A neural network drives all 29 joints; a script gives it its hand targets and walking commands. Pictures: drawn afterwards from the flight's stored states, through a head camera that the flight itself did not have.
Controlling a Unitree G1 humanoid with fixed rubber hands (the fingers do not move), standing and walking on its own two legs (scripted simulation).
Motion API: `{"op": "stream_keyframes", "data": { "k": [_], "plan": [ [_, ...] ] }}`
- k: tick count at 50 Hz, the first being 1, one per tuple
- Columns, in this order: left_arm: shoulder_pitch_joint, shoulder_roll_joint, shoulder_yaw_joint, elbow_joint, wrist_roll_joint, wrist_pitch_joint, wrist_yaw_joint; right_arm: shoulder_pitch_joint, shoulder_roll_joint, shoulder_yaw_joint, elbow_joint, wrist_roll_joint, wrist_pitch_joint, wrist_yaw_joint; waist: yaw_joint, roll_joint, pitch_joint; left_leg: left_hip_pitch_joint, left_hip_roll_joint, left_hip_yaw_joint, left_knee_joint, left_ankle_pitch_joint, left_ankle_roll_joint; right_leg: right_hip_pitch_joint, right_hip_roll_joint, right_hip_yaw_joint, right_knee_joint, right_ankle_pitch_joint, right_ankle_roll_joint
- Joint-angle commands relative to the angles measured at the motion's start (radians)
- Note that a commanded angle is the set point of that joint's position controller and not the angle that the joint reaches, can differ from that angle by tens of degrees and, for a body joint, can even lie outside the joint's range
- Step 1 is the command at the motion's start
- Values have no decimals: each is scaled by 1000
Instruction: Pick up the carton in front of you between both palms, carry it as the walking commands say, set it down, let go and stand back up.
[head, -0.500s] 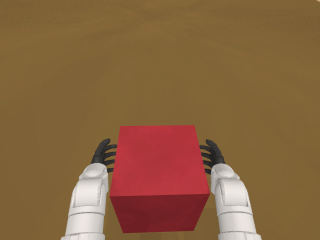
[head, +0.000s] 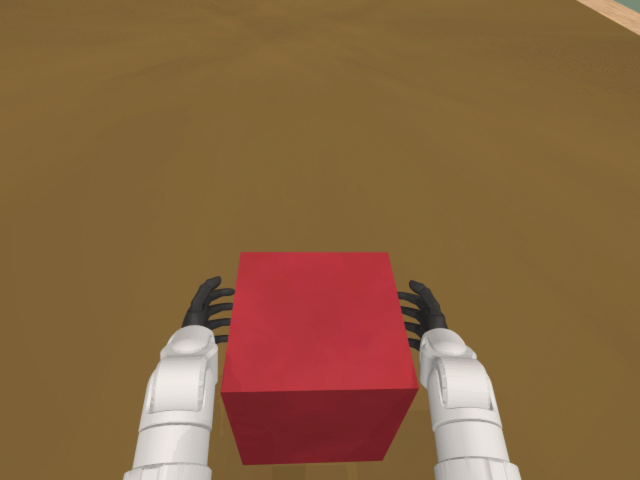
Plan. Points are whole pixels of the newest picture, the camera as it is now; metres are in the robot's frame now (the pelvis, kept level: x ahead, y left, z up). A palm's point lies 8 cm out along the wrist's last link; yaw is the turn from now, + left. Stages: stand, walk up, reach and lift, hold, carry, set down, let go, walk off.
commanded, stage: hold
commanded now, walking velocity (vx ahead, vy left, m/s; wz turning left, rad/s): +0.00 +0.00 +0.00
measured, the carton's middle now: (314, 360) +0.29 +0.00 -0.06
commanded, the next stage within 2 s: set down in 0.12 s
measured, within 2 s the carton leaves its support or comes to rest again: neither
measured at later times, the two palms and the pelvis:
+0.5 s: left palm (214, 316) +0.33 +0.14 -0.01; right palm (423, 335) +0.31 -0.16 -0.01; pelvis -0.02 +0.03 -0.02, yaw -5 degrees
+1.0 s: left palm (231, 356) +0.38 +0.14 -0.21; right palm (389, 359) +0.37 -0.16 -0.21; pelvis -0.04 +0.00 -0.14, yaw -6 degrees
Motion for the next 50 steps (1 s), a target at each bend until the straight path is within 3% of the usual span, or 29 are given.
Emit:
{"op": "stream_keyframes", "data": {
  "k": [1, 7, 11, 15, 18, 21, 24, 28, 33, 38, 40, 43, 46, 50],
  "plan": [
    [-426, -898, -523, -39, -226, -46, -239, -483, 899, 517, -31, 222, -46, 231, 23, 18, -219, 405, -110, -74, 43, 74, 18, -343, 26, 96, -151, 55, -33],
    [-500, -939, -524, 12, -240, -44, -270, -533, 934, 488, 24, 209, -55, 244, 5, 14, -213, 420, -103, -79, 37, -16, 7, -393, 24, 93, -162, -43, -48],
    [-613, -983, -465, 109, -227, -53, -277, -655, 919, 421, 120, 173, -83, 269, 6, 34, -204, 399, -92, -95, 35, -147, -9, -431, 31, 79, -129, -143, -60],
    [-731, -1014, -336, 288, -174, -83, -277, -792, 883, 279, 287, 87, -135, 294, 6, 59, -192, 318, -73, -131, 29, -305, -15, -440, 53, 64, -51, -189, -61],
    [-790, -965, -190, 412, -100, -114, -252, -850, 819, 124, 410, -9, -175, 286, -4, 76, -159, 244, -62, -149, 45, -361, -17, -472, 64, 56, 12, -187, -63],
    [-789, -865, -43, 477, -12, -163, -211, -848, 726, -22, 485, -103, -216, 261, -7, 75, -131, 167, -63, -149, 98, -330, -13, -541, 69, 50, 72, -168, -65],
    [-759, -756, 57, 500, 57, -240, -175, -820, 638, -94, 503, -154, -274, 235, 3, 68, -156, 76, -76, -134, 165, -230, -11, -622, 76, 44, 131, -112, -55],
    [-743, -708, 46, 490, 77, -387, -145, -807, 620, -53, 487, -129, -394, 223, 23, 53, -312, -41, -94, -107, 295, 7, -6, -745, 97, 28, 237, -13, -29],
    [-811, -807, -139, 477, 12, -560, -131, -870, 716, 143, 473, -10, -555, 222, 11, 48, -635, -57, -104, -113, 481, 251, -3, -947, 128, 13, 372, 58, 1],
    [-907, -871, -350, 356, -80, -622, -137, -936, 820, 366, 367, 103, -608, 187, 25, 35, -1092, -99, -120, -88, 670, 429, -5, -1051, 146, 0, 523, 210, 38],
    [-914, -867, -392, 324, -107, -613, -145, -944, 837, 420, 332, 134, -598, 170, 31, 40, -1197, -178, -132, -65, 719, 422, -8, -1055, 147, 2, 568, 247, 51],
    [-916, -855, -394, 333, -116, -582, -168, -945, 866, 438, 339, 149, -561, 158, 45, 25, -1179, -393, -146, -31, 757, 262, -16, -1064, 146, 7, 614, 206, 64],
    [-939, -840, -345, 389, -105, -542, -197, -973, 881, 397, 388, 134, -517, 161, 57, 10, -1070, -606, -153, -8, 783, 76, -16, -1113, 145, 11, 643, 87, 64],
    [-980, -828, -266, 467, -85, -502, -223, -1027, 877, 327, 454, 108, -481, 164, 67, 5, -998, -765, -153, 1, 832, -11, -13, -1208, 146, 10, 688, 14, 60]
  ]
}}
